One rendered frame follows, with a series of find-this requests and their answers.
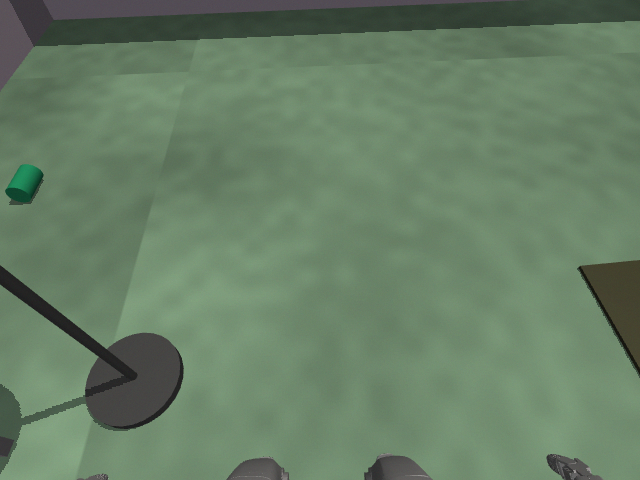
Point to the floor lamp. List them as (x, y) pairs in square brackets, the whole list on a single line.
[(132, 382)]

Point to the can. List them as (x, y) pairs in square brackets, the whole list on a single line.
[(24, 183)]

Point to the right robot hand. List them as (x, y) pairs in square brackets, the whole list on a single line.
[(570, 469)]

